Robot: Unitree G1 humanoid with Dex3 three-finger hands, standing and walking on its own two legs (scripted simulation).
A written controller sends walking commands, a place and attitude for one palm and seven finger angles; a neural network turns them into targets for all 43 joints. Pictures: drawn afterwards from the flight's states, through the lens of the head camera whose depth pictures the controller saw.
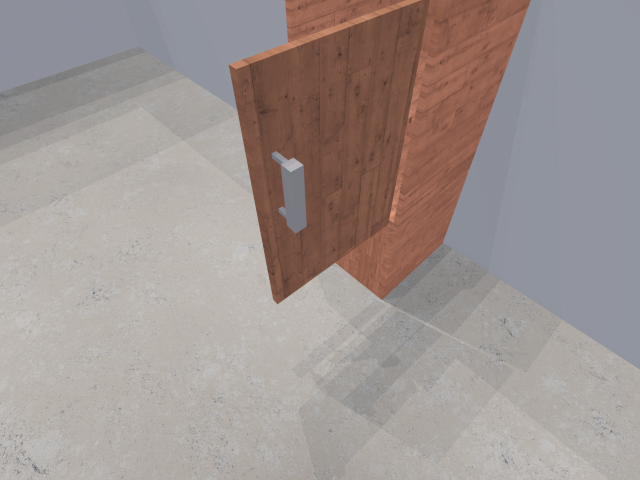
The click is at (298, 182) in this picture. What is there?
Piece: cupboard door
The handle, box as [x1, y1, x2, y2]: [271, 151, 306, 232]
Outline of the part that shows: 275,151 271,153 272,158 281,165 285,207 280,207 279,212 286,218 287,225 296,232 306,226 303,165 294,158 287,160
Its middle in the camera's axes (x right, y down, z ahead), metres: -0.06 -0.08 +0.68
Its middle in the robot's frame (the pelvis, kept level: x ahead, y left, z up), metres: +0.57 +0.10 +0.01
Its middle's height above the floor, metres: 0.79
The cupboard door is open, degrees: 87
